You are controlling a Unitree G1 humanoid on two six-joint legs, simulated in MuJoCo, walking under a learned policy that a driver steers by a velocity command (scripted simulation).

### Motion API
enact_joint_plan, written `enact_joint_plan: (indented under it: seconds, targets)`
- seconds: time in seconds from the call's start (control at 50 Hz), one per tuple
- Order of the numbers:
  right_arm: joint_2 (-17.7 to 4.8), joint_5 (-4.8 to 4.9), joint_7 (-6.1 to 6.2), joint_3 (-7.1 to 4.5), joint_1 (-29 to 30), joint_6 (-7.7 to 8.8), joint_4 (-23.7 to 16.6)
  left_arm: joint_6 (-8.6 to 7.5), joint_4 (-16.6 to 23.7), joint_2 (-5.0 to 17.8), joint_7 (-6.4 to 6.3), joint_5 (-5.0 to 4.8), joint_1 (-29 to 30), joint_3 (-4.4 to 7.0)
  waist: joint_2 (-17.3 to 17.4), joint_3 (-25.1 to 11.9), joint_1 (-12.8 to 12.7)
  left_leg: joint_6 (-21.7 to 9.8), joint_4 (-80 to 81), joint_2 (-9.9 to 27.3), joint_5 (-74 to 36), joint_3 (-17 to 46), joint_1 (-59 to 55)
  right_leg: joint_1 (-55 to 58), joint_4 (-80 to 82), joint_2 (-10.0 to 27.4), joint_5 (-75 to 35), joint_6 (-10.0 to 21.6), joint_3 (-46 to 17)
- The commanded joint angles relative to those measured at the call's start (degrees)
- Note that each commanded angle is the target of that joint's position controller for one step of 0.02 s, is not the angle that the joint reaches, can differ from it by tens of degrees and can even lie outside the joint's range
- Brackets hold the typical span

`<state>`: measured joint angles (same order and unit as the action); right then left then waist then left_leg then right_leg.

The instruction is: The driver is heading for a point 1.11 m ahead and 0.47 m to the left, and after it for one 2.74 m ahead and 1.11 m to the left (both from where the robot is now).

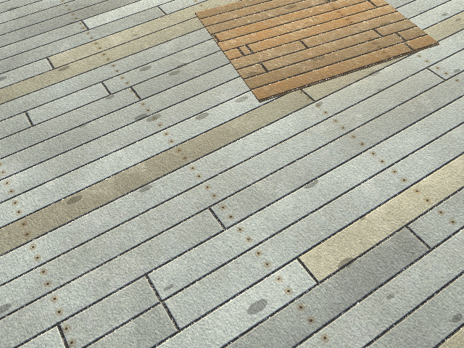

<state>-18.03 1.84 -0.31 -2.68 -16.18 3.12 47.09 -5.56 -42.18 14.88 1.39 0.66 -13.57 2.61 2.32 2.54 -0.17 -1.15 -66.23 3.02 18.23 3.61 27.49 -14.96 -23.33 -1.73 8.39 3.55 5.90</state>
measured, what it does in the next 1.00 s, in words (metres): walks ahead, turning left: left foot, then right foot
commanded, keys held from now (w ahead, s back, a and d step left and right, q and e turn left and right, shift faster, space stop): w+q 0.56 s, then q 0.44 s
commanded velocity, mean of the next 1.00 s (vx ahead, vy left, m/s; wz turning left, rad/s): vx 0.38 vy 0.00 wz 0.53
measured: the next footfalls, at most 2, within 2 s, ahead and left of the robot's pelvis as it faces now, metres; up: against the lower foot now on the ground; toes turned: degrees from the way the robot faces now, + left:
left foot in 0.38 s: +0.35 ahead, +0.16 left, +0.00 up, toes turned +14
right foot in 0.82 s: +0.65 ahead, +0.08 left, +0.00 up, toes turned +33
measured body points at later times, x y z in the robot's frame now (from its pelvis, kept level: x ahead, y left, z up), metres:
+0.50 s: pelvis +0.27 +0.08 -0.01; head +0.31 +0.10 +0.44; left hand +0.31 +0.38 -0.12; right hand +0.48 -0.16 -0.11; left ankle +0.31 +0.15 -0.74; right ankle +0.20 -0.10 -0.64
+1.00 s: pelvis +0.48 +0.10 -0.01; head +0.52 +0.12 +0.44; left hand +0.50 +0.42 -0.09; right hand +0.74 -0.08 -0.11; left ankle +0.37 +0.18 -0.66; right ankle +0.62 +0.06 -0.74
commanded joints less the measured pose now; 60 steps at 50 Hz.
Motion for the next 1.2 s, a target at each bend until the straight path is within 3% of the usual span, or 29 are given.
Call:
enact_joint_plan:
  seconds: [0.02, 0.08, 0.16, 0.26, 0.32, 0.34, 0.36, 0.38, 0.4, 0.42, 0.44, 0.46, 0.48, 0.5, 0.56, 0.6, 0.64, 0.72, 0.8, 0.82, 0.84, 0.86, 0.88, 0.9, 0.92, 0.96, 0.98, 1.08, 1.2]
  targets:
    - [-3.1, 0.07, 0.34, -1.31, -2.5, -1.03, -2.7, -1.75, 1.8, 6.2, -0.34, 0.2, 0.4, 1.95, -5.6, -2.6, 0.9, 1.1, 0.5, 4.1, -4.7, 3.5, 7.6, 7.0, 15.2, 16.3, -8.2, 8.2, -12.5]
    - [-2.4, -0.5, 0.27, -1.15, 1.6, -1.28, -4.5, -1.8, 0.2, 7.6, -0.8, 0.25, -0.1, 2.55, -5.6, 0.0, 0.2, 2.2, 8.7, 4.4, -12.1, 3.9, 11.6, 7.7, 16.5, 15.8, -13.2, 8.1, -6.4]
    - [-0.6, -0.74, -1.17, -0.5, 8.8, -0.54, -6.8, -1.06, -1.0, 9.2, -1.67, -0.16, -1.4, 2.9, -4.3, 1.4, -2.5, 1.4, 22.5, 3.4, -22.3, -0.9, 9.7, 9.8, 17.2, 14.4, -13.7, 5.9, 0.6]
    - [-0.5, -0.59, -2.8, -0.39, 15.9, -0.51, -11.3, 1.02, -3.6, 10.9, -2.01, -1.38, -5.2, 3.68, -4.2, 3.4, -4.5, -1.2, 29.8, 2.1, -18.2, -4.4, 13.2, 20.1, 13.3, 17.7, -19.8, 5.1, 3.4]
    - [-2.8, -0.59, -3.35, -1.65, 13.0, -0.97, -12.4, 2.35, -3.3, 13.1, -2.6, -1.92, -3.6, 4.33, -6.9, -0.6, -1.0, -4.4, 30.2, -2.4, -9.7, -8.8, 5.6, 23.2, 3.7, 18.1, -43.8, 3.2, 5.6]
    - [-4.5, -0.48, -3.25, -2.67, 8.2, -1.21, -11.6, 2.88, -3.0, 13.7, -2.85, -2.01, -2.9, 4.5, -7.6, -3.6, 1.9, -5.8, 30.2, -4.6, -7.4, -10.1, -0.7, 22.6, -3.7, 17.5, -50.7, 2.5, 6.2]
    - [-7.1, -0.33, -2.71, -4.32, -0.4, -1.35, -9.6, 3.24, -2.6, 13.7, -3.07, -2.27, -1.6, 4.33, -6.6, -8.0, 6.9, -7.9, 33.8, -7.0, -9.8, -10.3, -12.9, 18.2, -15.1, 15.6, -49.9, 0.9, 7.6]
    - [-11.6, -0.29, -1.51, -6.25, -9.5, -2.0, -7.5, 2.82, -1.7, 11.9, -3.29, -1.31, -2.2, 3.48, -1.5, -13.0, 10.8, -11.0, 35.6, -2.3, -10.6, -0.5, -30.4, 4.5, -32.0, 13.1, -32.9, -1.7, 7.5]
    - [-17.3, 0.2, -0.85, -7.02, -6.0, -1.86, -9.1, 1.15, 1.8, 3.9, -2.6, 0.17, -6.3, 1.06, 14.3, -17.3, 3.4, -23.0, 42.1, 13.2, -3.2, 34.0, -48.7, -22.4, -55.1, -0.7, 20.9, -6.1, 3.2]
    - [-13.2, -0.59, -1.27, -5.55, -7.3, -0.93, -10.5, -1.46, 2.3, 8.1, -1.45, -1.48, -3.1, 1.39, 6.9, -24.7, 7.0, -24.9, 49.4, 16.7, 3.7, 45.7, -51.6, -28.8, -60.3, -0.6, 25.0, -4.9, -11.9]
    - [-9.4, -1.06, -1.34, -4.6, -6.1, -0.17, -9.9, -2.55, 4.0, 10.2, -0.82, -3.65, 2.4, 1.85, 3.6, -16.8, 7.6, -21.4, 49.9, 14.7, 2.0, 36.3, -46.5, -32.3, -58.5, 2.6, 20.5, -3.4, -12.2]
    - [-7.9, -0.81, -1.53, -4.07, -2.7, 0.39, -9.9, -3.04, 4.3, 9.4, -1.0, -3.04, 3.1, 1.57, -1.7, -9.9, 4.4, -18.6, 50.0, 11.8, -4.2, 28.5, -36.9, -30.8, -51.6, 5.4, 15.7, -2.8, -11.7]
    - [-5.9, -0.72, -1.42, -3.5, 0.6, 0.69, -10.4, -2.98, 3.7, 9.7, -1.57, -1.04, 3.6, 1.92, -2.9, -7.7, 2.6, -16.9, 49.7, 9.5, -12.5, 23.1, -30.6, -27.1, -45.9, 7.3, 13.4, -3.0, -11.5]
    - [-5.4, -1.32, -1.12, -3.11, 2.7, 0.63, -11.3, -2.37, 3.6, 9.8, -1.64, -0.22, 2.5, 2.2, -2.2, -6.2, 0.7, -16.9, 51.4, 8.3, -15.9, 21.2, -24.9, -23.4, -43.7, 8.1, 11.2, -3.6, -11.5]
    - [-6.4, -1.23, -0.34, -3.39, 3.2, 0.85, -11.4, -0.59, 3.7, 8.4, -1.58, 0.29, 1.6, 1.99, -1.0, -4.4, -0.9, -17.1, 53.3, 6.1, -24.5, 16.1, -16.9, -19.5, -36.5, 8.0, 8.6, -6.3, -10.0]
    - [-8.2, -1.23, 0.57, -3.92, 2.4, 0.48, -10.9, -0.09, 5.1, 7.0, -1.9, 0.65, 5.7, 1.47, -0.9, -2.2, -0.1, -15.2, 52.1, 3.6, -33.7, 11.6, -13.0, -18.8, -28.2, 6.1, 2.7, -7.9, -8.3]
    - [-8.8, -0.96, 1.31, -4.22, 1.3, -0.48, -10.1, -0.15, 5.9, 5.3, -1.79, 0.73, 9.1, 0.84, 0.7, -3.0, 1.2, -12.0, 49.1, 0.1, -37.9, 7.7, -10.7, -14.2, -18.9, 3.2, -5.2, -8.3, -7.2]
    - [-8.4, -0.42, 2.2, -4.25, -2.1, -2.41, -8.7, 0.01, 7.4, 6.1, -0.98, -0.45, 13.9, 1.05, 3.4, -5.5, 3.4, -8.8, 44.7, 0.2, -31.1, 12.3, -13.9, -10.6, -8.8, -0.7, -11.7, -7.7, -8.6]
    - [-6.8, -0.64, 2.88, -3.98, 1.4, -3.23, -10.3, -0.77, 6.6, 8.9, -0.68, 0.06, 9.6, 2.51, 5.2, -7.0, -0.2, -6.3, 34.6, 0.7, -27.6, 19.6, -19.5, -6.3, -1.5, 0.0, -9.8, -4.6, -10.9]
    - [-5.1, -0.76, 2.76, -3.42, 2.3, -3.08, -11.3, -1.18, 6.2, 9.9, -1.04, 0.82, 6.5, 2.85, 3.7, -9.8, -1.8, -4.3, 27.9, -2.2, -25.3, 18.1, -17.8, 1.5, 1.6, 3.3, -18.2, -2.4, -11.7]
    - [-1.8, -1.94, 2.68, -2.26, 0.8, -2.92, -12.7, -1.04, 6.5, 12.9, -1.67, 1.76, 2.3, 3.23, -5.3, -16.9, -2.3, -1.4, 12.9, -6.9, -4.5, 12.4, -9.9, 16.0, -1.7, 15.2, -39.0, 1.8, -21.5]
    - [-1.4, -0.84, 2.22, -1.8, -11.5, -2.87, -12.2, 0.15, 5.6, 13.7, -1.49, 2.2, 1.1, 3.33, -19.8, -24.2, 2.9, 1.5, -0.3, -12.8, 26.2, 9.0, 3.9, 29.9, -2.6, 29.3, -45.7, 14.1, -40.7]
    - [-8.1, -0.66, 2.09, -3.16, -13.2, -3.53, -9.8, 1.17, 6.7, 10.3, -1.51, 0.14, 3.4, 3.01, -13.6, -23.0, 2.5, 3.5, -7.1, -7.0, 21.2, 8.6, 6.8, 25.6, -0.8, 29.0, -28.9, 14.3, -42.6]
    - [-10.8, -0.31, 2.28, -4.17, -6.3, -4.58, -10.3, 1.95, 7.9, 7.0, -1.93, -0.02, 5.4, 2.03, -9.3, -16.0, 0.2, 5.0, -9.5, -5.3, 16.4, 6.1, 8.7, 19.9, 0.5, 24.2, -20.4, 11.5, -33.5]
    - [-10.4, -0.33, 2.76, -4.34, -3.2, -5.72, -10.7, 2.89, 7.9, 6.1, -2.13, 0.41, 7.6, 1.49, -6.4, -12.3, 0.5, 5.8, -8.8, -3.9, 13.0, 4.4, 8.7, 13.8, 2.3, 20.8, -13.4, 9.4, -28.2]
    - [-7.9, -0.51, 2.89, -4.03, -1.6, -7.1, -12.0, 3.84, 7.5, 7.3, -2.5, 0.77, 10.4, 1.57, -8.7, -6.0, 1.7, 6.1, -5.2, -2.3, 9.0, 1.9, 4.9, 2.4, 6.3, 16.4, -7.6, 8.4, -20.3]
    - [-6.1, -0.51, 2.86, -3.63, -2.0, -7.22, -12.2, 3.91, 7.1, 7.7, -2.65, 1.05, 10.5, 1.82, -10.0, -5.3, 1.8, 6.1, -2.3, -2.4, 7.8, 0.3, 3.1, 0.4, 7.6, 15.0, -7.9, 8.4, -17.0]
    - [-4.0, -1.21, 2.13, -2.7, 1.8, -6.57, -14.2, 4.41, 5.6, 9.4, -2.97, 0.27, 10.0, 2.84, -9.6, -9.3, 0.1, 5.4, 10.2, 0.4, 3.7, -1.6, -0.3, 4.6, 7.8, 18.2, -13.8, 10.9, -12.0]
    - [-4.2, -1.55, 0.67, -2.57, 2.4, -6.47, -14.4, 5.5, 3.4, 11.6, -1.93, -1.42, 9.7, 3.23, -10.1, -8.5, 0.6, 1.9, 28.0, -1.7, 0.0, -4.8, -10.1, 3.9, 5.4, 18.5, -8.2, 9.1, -9.6]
